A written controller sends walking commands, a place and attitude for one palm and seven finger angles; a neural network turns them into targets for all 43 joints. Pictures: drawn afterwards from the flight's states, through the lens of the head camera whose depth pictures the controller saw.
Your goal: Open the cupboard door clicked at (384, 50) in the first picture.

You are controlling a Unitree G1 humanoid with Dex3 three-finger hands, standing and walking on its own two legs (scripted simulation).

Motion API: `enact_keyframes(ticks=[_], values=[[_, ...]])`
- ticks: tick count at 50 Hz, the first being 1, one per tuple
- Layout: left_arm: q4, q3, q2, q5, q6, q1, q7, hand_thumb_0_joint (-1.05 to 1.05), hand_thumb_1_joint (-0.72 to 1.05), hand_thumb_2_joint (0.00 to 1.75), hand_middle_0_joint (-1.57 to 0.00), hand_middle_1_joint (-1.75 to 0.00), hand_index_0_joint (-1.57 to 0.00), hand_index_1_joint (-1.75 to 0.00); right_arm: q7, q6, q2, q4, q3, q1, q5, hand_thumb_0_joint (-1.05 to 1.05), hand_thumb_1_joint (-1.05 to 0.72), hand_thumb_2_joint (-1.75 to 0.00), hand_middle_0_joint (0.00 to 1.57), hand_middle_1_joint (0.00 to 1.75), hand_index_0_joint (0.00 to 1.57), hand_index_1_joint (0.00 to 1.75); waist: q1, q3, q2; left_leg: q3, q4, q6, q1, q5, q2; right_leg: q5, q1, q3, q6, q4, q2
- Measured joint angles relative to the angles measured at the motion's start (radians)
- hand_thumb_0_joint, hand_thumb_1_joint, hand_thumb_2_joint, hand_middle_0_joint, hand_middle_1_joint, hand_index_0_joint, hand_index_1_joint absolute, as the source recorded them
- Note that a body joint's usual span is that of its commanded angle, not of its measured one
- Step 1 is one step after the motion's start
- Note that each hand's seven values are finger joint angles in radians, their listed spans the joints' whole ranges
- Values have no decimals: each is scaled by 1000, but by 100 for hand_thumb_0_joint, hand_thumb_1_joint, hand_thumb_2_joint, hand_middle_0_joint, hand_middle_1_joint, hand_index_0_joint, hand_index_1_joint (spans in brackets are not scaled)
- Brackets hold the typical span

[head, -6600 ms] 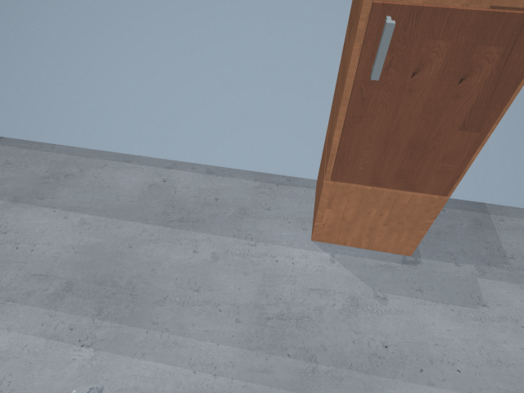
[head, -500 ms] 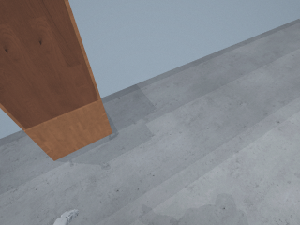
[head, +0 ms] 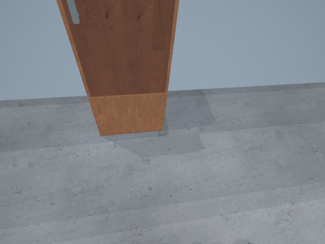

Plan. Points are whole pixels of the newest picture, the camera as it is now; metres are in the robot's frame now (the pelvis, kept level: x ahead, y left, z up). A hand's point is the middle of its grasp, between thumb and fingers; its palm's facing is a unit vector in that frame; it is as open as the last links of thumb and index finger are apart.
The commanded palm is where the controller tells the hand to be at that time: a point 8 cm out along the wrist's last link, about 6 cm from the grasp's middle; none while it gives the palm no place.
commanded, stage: turn to face it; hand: left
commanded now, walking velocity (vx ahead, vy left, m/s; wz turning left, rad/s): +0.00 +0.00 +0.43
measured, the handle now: out of the picture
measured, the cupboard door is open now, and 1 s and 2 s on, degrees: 0 0 0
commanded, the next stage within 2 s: take the last steps up to it in 0.40 s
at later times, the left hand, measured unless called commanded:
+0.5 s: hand out of the picture +0.03 +0.16 -0.13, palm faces +0.23 -0.94 -0.27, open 7.4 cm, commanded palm none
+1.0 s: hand out of the picture -0.07 +0.19 -0.16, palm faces +0.34 -0.93 -0.15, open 7.4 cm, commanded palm none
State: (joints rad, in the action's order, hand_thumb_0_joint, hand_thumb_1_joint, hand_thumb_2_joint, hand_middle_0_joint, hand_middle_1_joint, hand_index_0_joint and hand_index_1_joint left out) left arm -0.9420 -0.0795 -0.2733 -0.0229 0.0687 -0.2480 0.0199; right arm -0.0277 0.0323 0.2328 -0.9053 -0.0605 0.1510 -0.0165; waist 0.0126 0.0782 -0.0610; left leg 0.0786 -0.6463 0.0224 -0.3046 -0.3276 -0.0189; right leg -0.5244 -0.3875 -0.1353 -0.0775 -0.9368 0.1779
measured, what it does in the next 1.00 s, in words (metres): steps on the spot, turning left: right foot, then left foot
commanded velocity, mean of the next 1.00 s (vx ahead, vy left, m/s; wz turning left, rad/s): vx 0.16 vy -0.01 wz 0.16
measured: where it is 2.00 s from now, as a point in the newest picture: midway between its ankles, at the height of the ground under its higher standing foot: (144, 216)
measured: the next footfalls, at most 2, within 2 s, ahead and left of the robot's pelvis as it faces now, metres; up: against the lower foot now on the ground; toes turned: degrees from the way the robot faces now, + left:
right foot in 0.36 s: +0.06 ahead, -0.13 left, +0.00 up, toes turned +5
left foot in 0.82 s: -0.02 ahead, +0.12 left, +0.00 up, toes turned +23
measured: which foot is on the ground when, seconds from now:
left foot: down 0.00-0.36, up 0.38-0.80, down 0.82-1.00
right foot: up 0.00-0.34, down 0.36-0.82, up 0.84-1.00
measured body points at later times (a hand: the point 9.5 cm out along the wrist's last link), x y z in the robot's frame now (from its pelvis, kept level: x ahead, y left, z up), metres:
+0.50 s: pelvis -0.01 -0.04 +0.01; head +0.00 -0.07 +0.46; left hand +0.02 +0.21 -0.11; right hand +0.09 -0.27 -0.15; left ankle -0.05 +0.10 -0.65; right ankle +0.02 -0.13 -0.72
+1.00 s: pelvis +0.03 +0.03 +0.02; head +0.02 +0.05 +0.47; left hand -0.08 +0.24 -0.15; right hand +0.10 -0.19 -0.12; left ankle -0.06 +0.11 -0.72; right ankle +0.08 -0.10 -0.65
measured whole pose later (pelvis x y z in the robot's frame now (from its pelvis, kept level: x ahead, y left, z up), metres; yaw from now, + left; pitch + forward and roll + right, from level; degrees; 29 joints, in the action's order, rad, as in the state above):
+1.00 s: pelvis +0.03 +0.03 +0.02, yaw +17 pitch -1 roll -1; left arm -1.13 -0.06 -0.20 -0.03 0.02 -0.36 -0.02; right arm 0.02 -0.05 0.14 -1.06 -0.03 0.33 -0.02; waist 0.01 0.01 -0.04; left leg 0.10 -0.37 0.02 -0.05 -0.30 -0.03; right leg -0.31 -0.48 -0.08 -0.03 -1.02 0.10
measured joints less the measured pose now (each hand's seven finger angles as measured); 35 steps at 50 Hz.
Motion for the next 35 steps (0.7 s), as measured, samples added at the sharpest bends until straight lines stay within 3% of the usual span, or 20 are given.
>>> enact_keyframes(ticks=[3, 6, 14, 17, 18, 20, 22, 26, 29, 35], values=[[-15, -8, -12, 1, 6, 15, -4, 1, 91, 90, -20, -30, -20, -30, 15, -7, -16, 4, 11, 2, -4, 0, -91, -90, 20, 30, 20, 30, -4, -6, 10, -27, 54, 1, 19, 19, 7, 47, -69, 58, -8, -146, -41], [-5, -5, -9, 3, -4, 31, -8, 1, 91, 90, -20, -30, -20, -30, 21, -9, -26, -2, 19, 5, -3, 0, -91, -90, 20, 30, 21, 30, -4, -7, 23, -52, 118, 9, 45, 61, 20, 88, -85, 83, -16, -145, -62], [27, 16, 37, 9, -16, 82, -5, 1, 91, 90, -20, -30, -20, -30, 19, 5, -38, -18, 20, 27, -8, 0, -90, -90, 20, 30, 21, 30, -27, -14, 62, -114, 155, -2, 54, 100, 46, 83, -1, 100, -10, 92, -113], [37, 27, 61, 12, -32, 87, -4, 1, 91, 90, -20, -30, -20, -30, 19, 14, -33, -26, 14, 39, -7, 0, -90, -90, 20, 30, 21, 30, -34, -21, 79, -134, 124, -17, 32, 93, 55, 155, 77, 92, 1, 258, -135], [42, 31, 66, 11, -42, 83, -3, 1, 91, 90, -20, -30, -20, -30, 18, 15, -32, -29, 11, 46, -4, 0, -90, -90, 20, 30, 21, 30, -33, -27, 81, -139, 101, -25, 18, 84, 61, 209, 114, 87, 15, 341, -137], [38, 41, 90, 3, -57, 79, 0, 1, 91, 90, -20, -30, -20, -30, 18, 22, -18, -39, 1, 52, 2, 0, -90, -90, 20, 30, 21, 30, -36, -25, 112, -154, -10, -33, -25, -10, 56, 233, 122, 61, 80, 350, -147], [38, 48, 107, 0, -60, 63, 0, 0, 91, 90, -20, -30, -20, -30, 17, 41, -11, -51, -9, 62, 0, 0, -90, -90, 20, 30, 21, 30, -32, -33, 113, -148, -202, -38, -87, -107, 68, 225, 130, 43, 104, 354, -133], [17, 51, 126, -2, -56, 31, 1, 0, 90, 90, -21, -30, -20, -30, 9, 51, 4, -73, -19, 71, -5, 0, -91, -90, 20, 30, 20, 30, -30, -38, 109, -124, -457, -57, -154, -55, 41, 255, 160, 19, 105, 417, -117], [-6, 47, 126, -4, -62, 10, 3, 1, 91, 90, -21, -30, -20, -30, 8, 47, 6, -89, -19, 87, -8, 0, -91, -90, 20, 30, 20, 30, -26, -43, 98, -109, -444, -73, -134, -35, 8, 272, 177, -3, 104, 455, -107], [-61, 39, 106, -14, -92, -57, -6, 0, 91, 90, -21, -30, -20, -30, 1, 36, -2, -125, -9, 98, -11, 0, -91, -90, 19, 30, 20, 30, 13, -58, 70, -50, -210, -68, -41, -74, -39, 289, 203, -38, 90, 506, -88]])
